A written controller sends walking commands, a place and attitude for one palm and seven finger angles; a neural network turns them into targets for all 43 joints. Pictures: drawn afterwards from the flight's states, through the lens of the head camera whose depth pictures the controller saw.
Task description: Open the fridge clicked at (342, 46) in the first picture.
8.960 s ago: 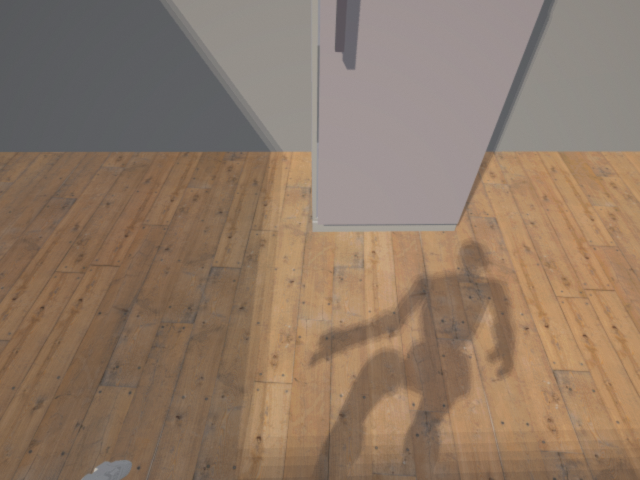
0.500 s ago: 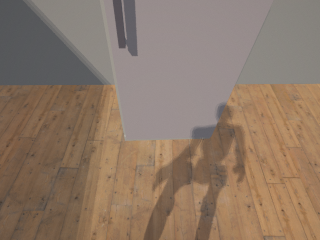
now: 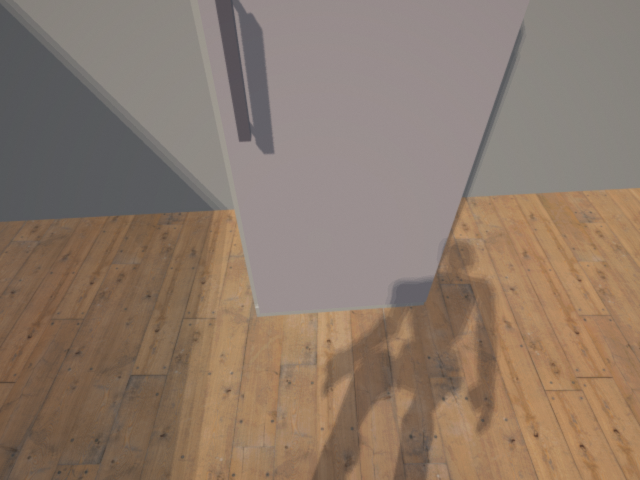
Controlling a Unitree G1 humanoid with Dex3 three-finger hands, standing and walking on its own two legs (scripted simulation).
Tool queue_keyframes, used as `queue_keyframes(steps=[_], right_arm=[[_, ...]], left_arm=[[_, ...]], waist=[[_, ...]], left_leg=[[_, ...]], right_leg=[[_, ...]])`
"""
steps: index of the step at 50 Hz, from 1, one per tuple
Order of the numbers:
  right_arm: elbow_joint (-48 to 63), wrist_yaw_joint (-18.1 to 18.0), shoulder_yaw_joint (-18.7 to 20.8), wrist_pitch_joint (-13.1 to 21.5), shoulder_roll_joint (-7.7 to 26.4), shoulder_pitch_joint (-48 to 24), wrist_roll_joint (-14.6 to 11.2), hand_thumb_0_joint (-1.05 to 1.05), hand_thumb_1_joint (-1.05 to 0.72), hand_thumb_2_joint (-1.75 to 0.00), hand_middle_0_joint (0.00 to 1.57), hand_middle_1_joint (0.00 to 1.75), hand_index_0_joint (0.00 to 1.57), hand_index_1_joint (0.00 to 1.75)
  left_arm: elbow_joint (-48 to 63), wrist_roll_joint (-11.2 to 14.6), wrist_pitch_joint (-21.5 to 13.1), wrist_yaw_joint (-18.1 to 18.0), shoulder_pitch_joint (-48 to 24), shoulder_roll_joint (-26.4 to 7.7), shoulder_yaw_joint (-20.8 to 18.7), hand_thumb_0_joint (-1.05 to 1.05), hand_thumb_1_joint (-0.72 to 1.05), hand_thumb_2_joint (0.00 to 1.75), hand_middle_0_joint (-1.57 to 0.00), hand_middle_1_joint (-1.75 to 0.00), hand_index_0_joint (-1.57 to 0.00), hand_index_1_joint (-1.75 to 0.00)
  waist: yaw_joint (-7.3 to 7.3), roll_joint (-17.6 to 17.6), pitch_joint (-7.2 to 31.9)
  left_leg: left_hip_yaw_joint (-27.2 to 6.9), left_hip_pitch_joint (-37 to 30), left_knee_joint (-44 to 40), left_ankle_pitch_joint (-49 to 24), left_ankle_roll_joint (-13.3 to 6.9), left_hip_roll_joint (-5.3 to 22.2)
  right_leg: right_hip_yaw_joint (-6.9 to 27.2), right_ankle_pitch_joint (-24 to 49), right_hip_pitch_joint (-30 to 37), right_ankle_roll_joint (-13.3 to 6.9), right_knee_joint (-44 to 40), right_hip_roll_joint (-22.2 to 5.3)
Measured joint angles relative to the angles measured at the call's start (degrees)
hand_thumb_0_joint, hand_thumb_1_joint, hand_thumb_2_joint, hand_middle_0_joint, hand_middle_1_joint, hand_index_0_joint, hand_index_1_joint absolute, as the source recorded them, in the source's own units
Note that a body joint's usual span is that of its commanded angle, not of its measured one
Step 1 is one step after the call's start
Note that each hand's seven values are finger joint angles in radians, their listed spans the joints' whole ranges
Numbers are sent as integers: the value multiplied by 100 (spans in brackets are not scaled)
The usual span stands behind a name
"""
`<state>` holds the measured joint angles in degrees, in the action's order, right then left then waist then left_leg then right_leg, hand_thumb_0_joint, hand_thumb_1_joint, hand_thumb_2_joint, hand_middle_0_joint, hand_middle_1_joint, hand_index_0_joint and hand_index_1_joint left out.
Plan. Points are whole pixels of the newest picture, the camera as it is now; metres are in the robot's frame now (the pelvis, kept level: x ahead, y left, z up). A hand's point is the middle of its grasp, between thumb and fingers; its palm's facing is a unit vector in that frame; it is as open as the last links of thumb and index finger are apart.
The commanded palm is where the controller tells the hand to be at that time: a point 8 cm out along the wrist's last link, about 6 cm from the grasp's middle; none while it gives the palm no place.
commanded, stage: take the last steps up to it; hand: left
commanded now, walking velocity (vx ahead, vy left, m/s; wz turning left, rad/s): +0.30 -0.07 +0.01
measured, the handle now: (236, 69) +0.77 +0.17 +0.18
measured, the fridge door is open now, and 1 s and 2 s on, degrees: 0 0 0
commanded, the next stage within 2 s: come to a stop and stand still in 0.78 s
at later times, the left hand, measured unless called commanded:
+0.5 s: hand out of the picture +0.01 +0.10 -0.17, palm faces +0.17 -0.98 -0.12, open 7.3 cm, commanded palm none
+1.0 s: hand (235, 335) +0.41 +0.17 -0.17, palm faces +0.00 -0.97 -0.23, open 7.3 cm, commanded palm none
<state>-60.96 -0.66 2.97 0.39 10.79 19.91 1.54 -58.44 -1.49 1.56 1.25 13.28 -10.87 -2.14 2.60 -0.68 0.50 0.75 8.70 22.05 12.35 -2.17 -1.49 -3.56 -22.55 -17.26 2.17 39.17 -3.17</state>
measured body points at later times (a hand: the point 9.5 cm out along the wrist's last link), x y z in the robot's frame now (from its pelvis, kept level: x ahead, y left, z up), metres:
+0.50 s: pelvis +0.14 -0.02 -0.01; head +0.16 -0.02 +0.44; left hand +0.01 +0.16 -0.16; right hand +0.23 -0.24 -0.16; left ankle +0.24 +0.11 -0.72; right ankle +0.02 -0.12 -0.74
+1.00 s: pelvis +0.31 -0.02 -0.02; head +0.33 -0.03 +0.43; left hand +0.41 +0.22 -0.15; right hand +0.29 -0.25 -0.18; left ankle +0.25 +0.10 -0.74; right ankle +0.39 -0.13 -0.75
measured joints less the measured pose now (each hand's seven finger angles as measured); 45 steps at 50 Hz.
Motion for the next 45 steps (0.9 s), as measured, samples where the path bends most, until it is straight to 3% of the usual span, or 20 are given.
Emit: queue_keyframes(steps=[3, 6, 10, 14, 21, 26, 28, 30, 32, 34, 36, 39, 45], right_arm=[[-196, 5, 28, -57, 31, 259, -20, 0, -92, -90, 20, 30, 20, 30], [-374, 39, 50, -176, 56, 367, -30, 0, -92, -90, 20, 30, 20, 30], [-365, 129, 111, -195, 51, 228, 5, 1, -92, -90, 20, 30, 20, 30], [-203, 153, 164, -114, 52, -26, -1, 1, -92, -90, 20, 30, 20, 30], [-29, 193, 135, -69, -55, -683, -27, 1, -92, -90, 19, 30, 19, 30], [152, 205, 46, 82, -197, -1221, -53, 1, -92, -90, 19, 30, 19, 30], [250, 173, 7, 232, -234, -1367, -29, 1, -91, -90, 19, 30, 19, 30], [326, 123, -22, 360, -300, -1481, -17, 0, -91, -90, 20, 30, 20, 30], [343, 92, -57, 397, -362, -1452, -40, 0, -91, -90, 20, 30, 20, 30], [309, 57, -75, 403, -422, -1310, -50, 0, -91, -90, 20, 30, 20, 30], [358, -43, 68, 486, -398, -1167, -145, -3, -94, -90, 20, 30, 20, 30], [283, -51, 76, 452, -216, -954, -96, -4, -96, -90, 20, 30, 20, 30], [30, -11, 60, 282, -89, -468, -20, -2, -94, -90, 20, 30, 20, 30]], left_arm=[[37, -7, -166, 0, 34, 51, -5, 1, 91, 90, -20, -30, -20, -30], [-9, 2, -287, -82, 137, 195, 1, 0, 91, 90, -20, -30, -20, -30], [-218, 42, -360, -179, 560, 296, -2, 0, 92, 90, -20, -30, -20, -30], [-504, 54, -412, -188, 915, 450, 75, 0, 92, 90, -20, -30, -20, -30], [-807, 5, -540, -215, 1391, 679, 150, 1, 91, 90, -20, -30, -20, -30], [-933, -12, -518, -232, 1566, 668, 131, 1, 91, 90, -20, -30, -21, -30], [-982, 18, -488, -223, 1641, 657, 119, 1, 91, 90, -20, -30, -21, -30], [-1007, 65, -392, -202, 1511, 610, 116, 1, 91, 90, -20, -30, -21, -30], [-962, 65, -316, -194, 1326, 527, 91, 1, 91, 90, -20, -30, -20, -30], [-847, 34, -276, -163, 1079, 408, 29, 1, 91, 90, -20, -30, -20, -30], [-652, 0, -257, -145, 828, 297, -41, 1, 91, 90, -20, -30, -20, -30], [-344, -21, -228, -123, 449, 165, -119, 1, 91, 90, -20, -30, -20, -30], [37, -20, -216, -87, -176, 58, -141, 0, 91, 90, -19, -30, -20, -30]], waist=[[-11, -21, 14], [-73, -173, -12], [-146, -94, 2], [-130, -141, -76], [-370, -143, -219], [-574, 8, -355], [-567, 60, -380], [-551, 149, -473], [-532, 187, -479], [-471, 210, -429], [-401, 239, -357], [-346, 242, -231], [-199, 154, -178]], left_leg=[[4, 191, 587, 431, 119, 54], [-47, 830, 2125, 1318, 100, 199], [138, 1687, 3505, 794, 169, 387], [141, 2256, 3795, 122, 298, 618], [266, 2447, 2935, -130, 345, 791], [532, 1897, 1671, 16, 158, 598], [637, 1504, 1192, -205, 17, 462], [748, 1463, 1518, 55, -106, 402], [859, 1205, 1469, 265, -138, 383], [906, 896, 1153, 240, -86, 346], [938, 627, 802, 175, -97, 290], [948, 307, 388, 119, -92, 226], [895, -140, 132, 311, 47, 231]], right_leg=[[-60, 369, 476, -92, -990, 76], [-217, 599, 588, -390, -978, 243], [-209, 738, 1041, -490, -1596, 307], [-289, 810, 1452, -503, -2091, 390], [-353, 526, 1891, -425, -2327, 435], [-366, -19, 2092, -232, -1987, 285], [-330, -448, 1895, -177, -1180, 160], [-108, -634, 1178, -254, 635, 41], [49, -564, 427, -313, 2128, 28], [16, -234, -201, -300, 2760, -57], [1, 69, -683, -261, 2729, -165], [-20, 488, -1111, -183, 2177, -306], [-79, 863, -1018, -91, 513, -349]])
